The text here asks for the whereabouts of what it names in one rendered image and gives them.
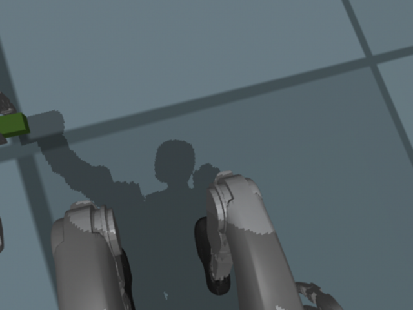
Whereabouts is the right robot hand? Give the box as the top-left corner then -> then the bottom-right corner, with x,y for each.
295,282 -> 343,310

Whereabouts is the small box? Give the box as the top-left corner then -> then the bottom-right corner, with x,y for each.
0,112 -> 30,138

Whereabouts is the left robot hand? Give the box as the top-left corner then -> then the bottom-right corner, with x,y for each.
0,91 -> 17,145

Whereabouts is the left robot foot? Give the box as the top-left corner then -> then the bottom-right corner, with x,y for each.
120,248 -> 136,310

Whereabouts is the right robot foot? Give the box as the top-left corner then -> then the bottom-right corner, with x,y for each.
194,216 -> 230,296

